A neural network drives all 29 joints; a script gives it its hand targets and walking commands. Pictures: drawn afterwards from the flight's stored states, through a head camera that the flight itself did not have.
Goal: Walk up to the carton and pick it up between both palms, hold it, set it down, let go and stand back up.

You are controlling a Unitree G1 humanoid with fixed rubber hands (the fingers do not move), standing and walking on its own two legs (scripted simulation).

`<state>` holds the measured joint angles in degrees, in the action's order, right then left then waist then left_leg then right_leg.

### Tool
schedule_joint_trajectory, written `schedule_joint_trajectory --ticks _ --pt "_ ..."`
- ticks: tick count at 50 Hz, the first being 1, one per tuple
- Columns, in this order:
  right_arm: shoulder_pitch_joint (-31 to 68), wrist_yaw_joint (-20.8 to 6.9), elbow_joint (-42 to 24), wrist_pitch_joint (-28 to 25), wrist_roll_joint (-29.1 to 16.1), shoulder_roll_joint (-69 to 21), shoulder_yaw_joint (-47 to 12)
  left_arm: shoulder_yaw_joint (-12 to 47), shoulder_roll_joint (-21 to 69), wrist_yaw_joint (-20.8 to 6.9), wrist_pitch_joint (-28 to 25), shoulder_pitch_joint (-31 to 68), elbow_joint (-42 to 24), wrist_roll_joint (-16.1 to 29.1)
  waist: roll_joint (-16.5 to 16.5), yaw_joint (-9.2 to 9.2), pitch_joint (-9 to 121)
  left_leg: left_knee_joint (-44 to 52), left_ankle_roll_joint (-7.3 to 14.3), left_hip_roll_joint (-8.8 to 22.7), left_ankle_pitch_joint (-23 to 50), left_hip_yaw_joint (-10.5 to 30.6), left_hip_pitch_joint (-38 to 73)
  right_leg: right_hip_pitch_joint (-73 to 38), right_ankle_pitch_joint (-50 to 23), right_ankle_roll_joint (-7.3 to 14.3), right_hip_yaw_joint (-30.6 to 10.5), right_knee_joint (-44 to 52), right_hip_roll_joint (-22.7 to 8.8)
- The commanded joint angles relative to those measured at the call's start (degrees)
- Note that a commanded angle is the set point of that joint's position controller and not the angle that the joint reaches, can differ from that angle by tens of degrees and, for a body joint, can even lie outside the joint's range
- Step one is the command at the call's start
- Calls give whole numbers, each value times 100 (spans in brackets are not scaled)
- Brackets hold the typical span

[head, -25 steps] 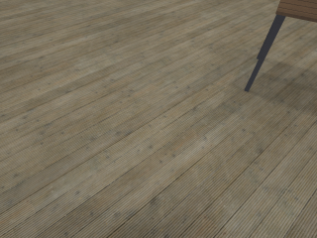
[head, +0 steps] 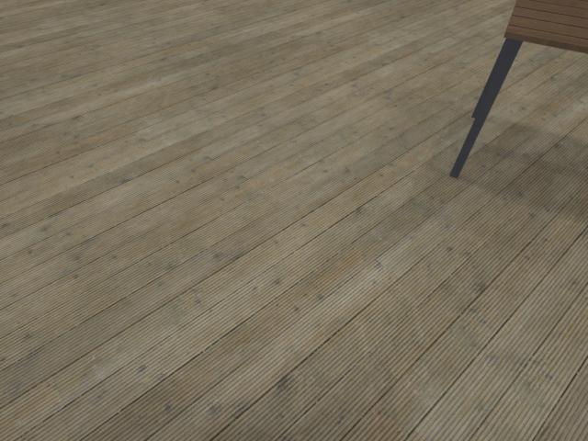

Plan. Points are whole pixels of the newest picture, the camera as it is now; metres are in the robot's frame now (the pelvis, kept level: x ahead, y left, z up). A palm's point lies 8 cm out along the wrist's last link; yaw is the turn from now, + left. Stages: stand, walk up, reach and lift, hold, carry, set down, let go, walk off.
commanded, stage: stand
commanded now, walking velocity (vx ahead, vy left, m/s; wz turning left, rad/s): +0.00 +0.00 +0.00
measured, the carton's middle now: out of the picture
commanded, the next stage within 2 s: none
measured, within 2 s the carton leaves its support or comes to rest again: neither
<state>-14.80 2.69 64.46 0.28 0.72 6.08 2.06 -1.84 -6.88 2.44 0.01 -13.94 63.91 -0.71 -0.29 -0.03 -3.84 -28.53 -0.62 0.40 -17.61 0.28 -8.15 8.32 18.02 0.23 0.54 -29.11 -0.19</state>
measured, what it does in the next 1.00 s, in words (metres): stands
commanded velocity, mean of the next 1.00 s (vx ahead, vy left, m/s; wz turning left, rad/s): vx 0.00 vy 0.00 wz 0.00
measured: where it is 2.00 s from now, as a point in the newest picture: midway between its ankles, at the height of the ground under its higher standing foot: outside the picture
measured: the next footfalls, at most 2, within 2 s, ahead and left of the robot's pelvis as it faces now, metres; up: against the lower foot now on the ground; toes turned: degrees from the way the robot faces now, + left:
none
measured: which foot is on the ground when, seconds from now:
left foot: down 0.00-1.00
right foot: down 0.00-1.00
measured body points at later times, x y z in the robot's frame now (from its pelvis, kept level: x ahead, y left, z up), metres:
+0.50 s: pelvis -0.01 +0.00 +0.00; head -0.01 -0.01 +0.45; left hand -0.03 +0.20 -0.16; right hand -0.03 -0.20 -0.17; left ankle -0.02 +0.13 -0.74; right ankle -0.02 -0.12 -0.74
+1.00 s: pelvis -0.02 -0.01 +0.00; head -0.02 -0.01 +0.45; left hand -0.05 +0.18 -0.16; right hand -0.05 -0.20 -0.16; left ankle -0.02 +0.13 -0.74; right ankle -0.02 -0.12 -0.74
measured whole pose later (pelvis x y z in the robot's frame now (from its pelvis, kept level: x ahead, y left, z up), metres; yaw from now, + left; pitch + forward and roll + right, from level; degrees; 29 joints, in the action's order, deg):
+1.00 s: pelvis -0.02 -0.01 +0.00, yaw +0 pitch -3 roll +0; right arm -16.8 2.6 68.7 0.6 0.7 4.4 0.8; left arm -0.5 -4.9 2.3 0.0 -16.9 66.9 -0.7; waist 0.2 0.1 -3.5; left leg -26.3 -1.8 1.7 -14.4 1.1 -8.6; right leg 8.2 14.4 1.3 1.4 -26.0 1.0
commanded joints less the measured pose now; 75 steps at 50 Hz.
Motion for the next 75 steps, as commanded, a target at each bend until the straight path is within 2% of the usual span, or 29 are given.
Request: schedule_joint_trajectory --ticks 1,2,4,5,7,8,9,15,25,27,29,31,35,36,37,39,40,44,49,50,54,56,57,58,67,68,69,70,75 --pt "-366 23 -64 -42 2 536 86 -15 -282 61 -34 -550 -20 20 147 89 -157 450 250 402 1745 256 -51 163 -1948 146 -346 589 -472" --pt "-311 24 -21 -37 -25 476 67 -74 -535 62 -24 -406 -33 -7 208 -1 -29 530 234 401 1708 253 -33 128 -1718 123 -289 620 -398" --pt "-447 7 10 -43 -2 473 71 -54 -433 37 -45 -319 39 -8 -202 -50 -14 563 205 446 1617 300 -32 33 -1768 166 -286 619 -415" --pt "-420 41 111 -36 -10 580 84 -38 -398 19 -18 -348 53 -5 141 14 -168 588 197 414 1504 253 -183 66 -1619 99 -295 611 -387" --pt "-371 74 110 -63 -1 459 47 2 -258 59 -24 -479 138 5 227 36 -288 654 178 421 1622 224 -57 172 -1591 119 -356 667 -446" --pt "-431 33 131 -54 0 456 67 -35 -425 69 -12 -514 167 14 12 -16 -84 624 196 406 1465 269 26 130 -1514 100 -299 741 -381" --pt "-465 38 202 -39 -1 336 7 -59 -531 69 -17 -466 125 33 281 24 -322 701 188 409 1367 277 -277 36 -1388 130 -341 732 -443" --pt "-418 30 223 -43 1 363 10 44 -233 47 0 -497 256 -4 -108 21 -174 736 184 373 1036 299 -207 21 -1143 168 -341 846 -397" --pt "-562 46 371 -34 1 269 -46 31 -326 46 -50 -669 294 3 156 27 -306 730 166 423 1211 276 -198 124 -1345 167 -330 877 -451" --pt "-467 39 330 -35 -6 323 -24 48 -310 54 -40 -491 283 12 -273 13 -315 778 184 417 1097 323 -232 171 -1228 158 -300 906 -412" --pt "-669 51 382 -2 -27 290 -55 130 -103 50 -44 -650 309 37 207 -37 -568 772 166 426 1050 267 -152 456 -1104 165 -392 952 -466" --pt "-552 39 330 11 18 305 -54 108 -222 87 -49 -695 337 46 -124 -32 -480 750 188 445 1133 340 -65 395 -1174 168 -351 952 -427" --pt "-505 4 329 -32 -1 299 -36 91 -203 16 -107 -655 278 35 123 48 -257 681 167 427 1192 257 -80 157 -1437 190 -399 917 -464" --pt "-538 22 352 -28 0 237 -42 57 -283 35 -87 -752 301 -8 -200 11 -194 699 118 442 1171 268 -84 193 -1306 194 -360 933 -429" --pt "-574 44 400 1 -19 182 -73 43 -393 33 -68 -719 295 21 31 12 -475 790 109 398 1017 261 -345 227 -1033 200 -384 959 -392" --pt "-533 49 338 1 -8 316 -20 63 -268 53 -37 -755 303 -32 -93 8 -421 761 86 389 924 222 -262 270 -906 173 -363 1032 -397" --pt "-676 13 383 -8 -10 244 -65 98 -163 60 -18 -705 278 29 120 -16 -517 786 95 383 882 235 -390 288 -831 186 -435 1030 -432" --pt "-715 16 376 -14 -17 249 -62 62 -242 35 -39 -819 264 9 -60 27 -312 777 103 404 770 293 -371 228 -598 160 -426 1045 -415" --pt "-763 22 439 29 9 219 -87 48 -285 7 -37 -698 201 0 95 17 -518 742 90 335 638 230 -380 554 -235 221 -477 1215 -457" --pt "-797 1 433 14 0 238 -89 35 -404 -7 -64 -607 136 -3 289 -67 -308 765 98 368 651 227 -204 462 -432 242 -530 1173 -470" --pt "-841 13 403 7 14 217 -112 34 -389 -19 -63 -762 190 43 -213 -23 -474 731 100 409 872 280 -239 592 -429 198 -465 1187 -399" --pt "-800 -4 334 -21 1 124 -111 73 -123 1 -65 -711 195 17 76 -78 -447 665 97 412 879 248 -336 504 -498 189 -439 1233 -412" --pt "-790 -16 338 -22 -3 225 -83 70 -214 6 -38 -712 218 12 -85 -12 -500 790 94 386 720 309 -537 452 -440 184 -394 1154 -367" --pt "-879 -9 354 -7 -24 230 -96 57 -222 -8 -40 -769 156 5 166 -26 -419 710 75 328 624 218 -412 550 -240 193 -529 1219 -419" --pt "-836 -21 312 -70 -1 231 -95 38 -258 -1 -69 -893 211 25 94 53 -183 790 137 394 776 322 -576 126 -873 209 -365 1007 -371" --pt "-861 -23 313 -78 -15 76 -110 10 -314 1 -48 -924 199 5 -101 55 -247 768 139 425 835 319 -617 58 -859 206 -376 991 -368" --pt "-895 -14 329 -97 -2 157 -118 38 -270 3 -36 -1057 250 6 136 122 -163 769 157 391 749 310 -471 171 -846 216 -366 998 -376" --pt "-790 -10 259 -99 2 142 -102 60 -219 -1 -49 -966 258 4 -98 69 -247 757 122 402 882 308 -442 307 -731 191 -356 1007 -380" --pt "-791 4 311 -56 21 359 -29 42 -313 5 -113 -748 145 21 311 -15 -153 708 162 418 990 294 -234 364 -952 236 -479 1038 -420"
